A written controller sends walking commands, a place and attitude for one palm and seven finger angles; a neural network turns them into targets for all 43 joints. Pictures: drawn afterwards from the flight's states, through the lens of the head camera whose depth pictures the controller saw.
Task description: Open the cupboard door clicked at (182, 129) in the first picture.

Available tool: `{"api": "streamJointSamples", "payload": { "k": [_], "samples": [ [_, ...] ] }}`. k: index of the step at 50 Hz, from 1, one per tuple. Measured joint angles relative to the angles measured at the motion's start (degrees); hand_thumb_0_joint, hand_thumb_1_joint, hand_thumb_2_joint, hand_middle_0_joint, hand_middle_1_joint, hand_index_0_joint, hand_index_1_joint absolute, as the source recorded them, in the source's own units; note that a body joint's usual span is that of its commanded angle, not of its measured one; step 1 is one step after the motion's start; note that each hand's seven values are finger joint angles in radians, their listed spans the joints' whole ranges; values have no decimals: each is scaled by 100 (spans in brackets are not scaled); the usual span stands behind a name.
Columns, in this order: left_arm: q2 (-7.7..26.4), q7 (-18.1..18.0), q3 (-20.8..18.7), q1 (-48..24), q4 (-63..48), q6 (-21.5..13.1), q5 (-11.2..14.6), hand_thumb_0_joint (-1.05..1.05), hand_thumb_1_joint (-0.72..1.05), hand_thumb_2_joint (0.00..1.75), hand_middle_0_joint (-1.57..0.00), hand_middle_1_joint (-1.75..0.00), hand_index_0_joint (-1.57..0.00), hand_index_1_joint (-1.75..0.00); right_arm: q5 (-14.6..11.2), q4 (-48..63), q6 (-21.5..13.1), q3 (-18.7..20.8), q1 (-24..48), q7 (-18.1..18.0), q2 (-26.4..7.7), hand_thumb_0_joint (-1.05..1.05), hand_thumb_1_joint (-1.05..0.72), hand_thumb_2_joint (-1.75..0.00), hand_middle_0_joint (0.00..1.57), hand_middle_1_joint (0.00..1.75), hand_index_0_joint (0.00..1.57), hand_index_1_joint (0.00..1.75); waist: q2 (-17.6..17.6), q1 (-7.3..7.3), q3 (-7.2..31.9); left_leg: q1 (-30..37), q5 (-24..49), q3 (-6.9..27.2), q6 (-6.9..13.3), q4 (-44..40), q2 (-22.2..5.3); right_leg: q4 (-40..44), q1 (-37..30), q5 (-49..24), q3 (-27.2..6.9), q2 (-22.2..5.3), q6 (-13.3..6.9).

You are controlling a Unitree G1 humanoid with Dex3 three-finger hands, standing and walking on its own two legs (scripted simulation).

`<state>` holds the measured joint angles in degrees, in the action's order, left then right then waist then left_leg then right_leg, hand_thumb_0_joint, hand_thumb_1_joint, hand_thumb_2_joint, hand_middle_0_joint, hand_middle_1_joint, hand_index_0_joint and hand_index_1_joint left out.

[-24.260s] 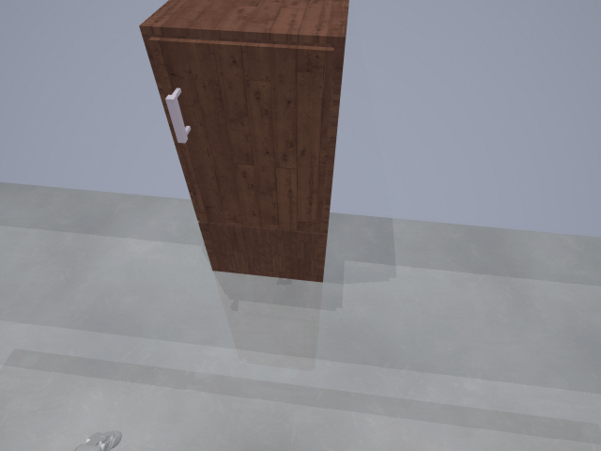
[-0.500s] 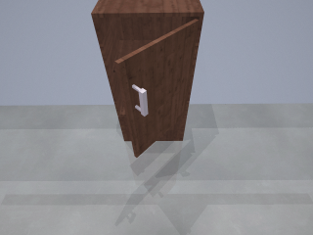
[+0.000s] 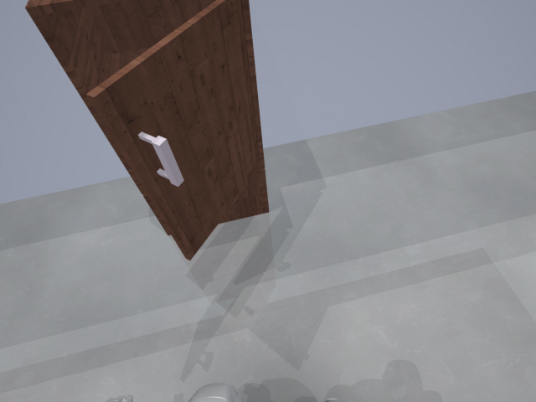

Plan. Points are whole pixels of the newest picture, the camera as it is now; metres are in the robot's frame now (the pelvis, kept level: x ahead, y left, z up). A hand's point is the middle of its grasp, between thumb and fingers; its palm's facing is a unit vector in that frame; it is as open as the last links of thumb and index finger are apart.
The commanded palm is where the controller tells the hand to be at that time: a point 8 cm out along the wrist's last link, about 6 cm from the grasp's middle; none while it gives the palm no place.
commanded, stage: walk to a spot facing it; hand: left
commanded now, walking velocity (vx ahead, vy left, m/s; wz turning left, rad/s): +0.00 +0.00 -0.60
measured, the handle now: (161, 159) +0.53 +0.27 +0.00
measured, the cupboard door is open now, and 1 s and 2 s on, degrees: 46 46 46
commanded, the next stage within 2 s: none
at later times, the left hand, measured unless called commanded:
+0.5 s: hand (169, 380) +0.16 +0.20 -0.15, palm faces -0.27 -0.94 -0.22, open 7.4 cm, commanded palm none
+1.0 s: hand (231, 352) +0.21 +0.10 -0.15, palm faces -0.59 -0.78 -0.20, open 7.4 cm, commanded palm none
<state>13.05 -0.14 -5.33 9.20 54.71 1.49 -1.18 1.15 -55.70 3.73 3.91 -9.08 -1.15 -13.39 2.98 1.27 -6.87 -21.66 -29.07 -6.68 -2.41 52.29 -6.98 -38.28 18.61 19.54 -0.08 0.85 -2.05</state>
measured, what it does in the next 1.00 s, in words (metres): steps on the spot, turning right: left foot, then right foot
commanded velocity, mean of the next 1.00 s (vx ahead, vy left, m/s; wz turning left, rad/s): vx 0.06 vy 0.00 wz -0.60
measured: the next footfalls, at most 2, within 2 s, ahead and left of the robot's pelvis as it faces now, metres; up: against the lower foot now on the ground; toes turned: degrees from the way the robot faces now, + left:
left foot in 0.28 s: +0.09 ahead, +0.14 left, +0.00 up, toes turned -11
right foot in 0.62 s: -0.01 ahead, -0.13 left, +0.00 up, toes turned -27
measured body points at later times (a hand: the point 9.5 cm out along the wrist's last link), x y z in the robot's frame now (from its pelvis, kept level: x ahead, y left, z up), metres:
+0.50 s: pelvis +0.00 +0.02 +0.02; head +0.06 +0.02 +0.46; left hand +0.17 +0.25 -0.13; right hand +0.00 -0.25 -0.11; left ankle +0.05 +0.14 -0.72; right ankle -0.04 -0.11 -0.66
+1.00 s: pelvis +0.02 -0.01 +0.01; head +0.06 -0.02 +0.46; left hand +0.24 +0.14 -0.14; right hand -0.09 -0.25 -0.12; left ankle +0.10 +0.09 -0.72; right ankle -0.06 -0.11 -0.67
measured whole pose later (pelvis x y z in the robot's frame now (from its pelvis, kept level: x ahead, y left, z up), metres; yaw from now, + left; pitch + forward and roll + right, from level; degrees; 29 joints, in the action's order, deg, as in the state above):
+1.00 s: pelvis +0.02 -0.01 +0.01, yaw -38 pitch +1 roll -1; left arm 13.6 2.2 -4.5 9.9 52.7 4.0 -1.4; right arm 2.1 -50.6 -0.5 1.5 -13.8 -1.0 -12.0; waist -1.0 -0.6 -3.9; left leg -15.6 -16.9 -4.9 -0.9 32.0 -4.8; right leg -55.3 27.0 26.7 -1.4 2.3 0.2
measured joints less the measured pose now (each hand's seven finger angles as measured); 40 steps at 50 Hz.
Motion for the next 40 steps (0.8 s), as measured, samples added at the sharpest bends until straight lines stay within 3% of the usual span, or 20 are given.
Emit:
{"api": "streamJointSamples", "payload": {
  "k": [2,5,11,14,17,20,22,27,30,31,33,36,40],
  "samples": [
    [-35,-50,21,57,-26,14,-5,0,91,90,-19,-30,-20,-30,-17,82,17,19,176,8,-42,0,-91,-90,20,30,20,30,-36,6,-34,-279,-24,251,-15,657,191,184,-32,-92,-150,83,-22],
    [-61,-101,50,161,-25,31,-12,0,90,90,-19,-30,-20,-30,-47,264,-46,6,408,-5,-23,0,-91,-90,20,30,20,30,-207,29,-56,-382,51,384,-65,652,389,529,-106,-357,-460,169,-21],
    [-95,-79,76,306,-45,101,-22,0,90,90,-20,-30,-21,-30,-117,540,-156,-51,643,-39,74,0,-91,-90,19,30,20,30,-435,78,42,-53,329,574,-59,-643,601,822,-181,-584,-947,350,64],
    [-74,-52,67,351,-106,174,16,0,90,90,-20,-30,-21,-30,-117,657,-266,-115,552,-50,90,0,-91,-90,19,30,20,30,-433,37,177,420,1072,673,53,-1990,541,577,-33,-483,-1062,538,157],
    [42,34,44,159,-140,252,30,0,90,90,-20,-30,-21,-30,-2,661,-325,-188,395,-86,153,0,-91,-90,20,30,20,30,-529,41,79,441,1321,551,198,-1886,468,-945,504,706,-682,455,304],
    [154,133,-2,28,-245,250,-10,0,90,90,-20,-30,-20,-30,66,630,-285,-264,129,-76,205,0,-90,-90,20,30,20,30,-516,61,51,596,1330,434,179,-2087,291,-2187,934,797,-243,255,436],
    [197,185,-12,-31,-334,258,-4,0,90,90,-20,-30,-20,-30,85,592,-257,-284,-21,-73,202,0,-90,-90,20,30,20,30,-455,71,34,681,1396,337,142,-2237,168,-2310,1000,697,-57,89,501],
    [240,253,31,-90,-401,245,14,0,91,90,-19,-30,-20,-30,92,522,-229,-239,-284,-31,91,0,-90,-90,20,30,20,30,-247,-18,3,732,1316,-17,13,-2185,-117,-1019,544,591,263,-169,481],
    [284,265,80,-52,-419,179,18,0,91,90,-19,-30,-20,-30,51,507,-196,-177,-465,14,-23,0,-90,-90,20,30,20,30,-188,-103,65,578,1029,-222,-120,-1716,-245,237,-41,-140,344,-196,323],
    [302,234,83,-33,-417,117,-1,0,91,90,-19,-30,-20,-30,20,488,-164,-147,-493,27,-63,0,-90,-90,20,30,20,30,-219,-104,100,422,710,-244,-145,-1337,-228,393,-57,-443,226,-211,181],
    [200,136,124,-81,-356,64,9,0,91,90,-19,-30,-20,-30,-29,391,-47,-76,-398,15,-205,0,-90,-90,20,30,20,30,-70,-153,-14,45,0,138,-106,-273,-102,137,42,-246,142,-104,86],
    [85,30,154,-32,-347,87,1,0,90,90,-19,-30,-20,-30,-59,308,15,-26,-292,2,-276,0,-91,-90,20,30,20,30,-80,-168,-53,-368,-29,327,-116,666,138,315,-24,-199,-49,-43,87],
    [49,-29,165,49,-294,111,-14,0,90,90,-20,-30,-21,-30,-81,383,-57,-43,-160,11,-167,0,-91,-90,19,30,20,30,-329,-138,-29,-335,181,318,-167,99,341,612,-96,-423,-397,9,89]
  ]
}}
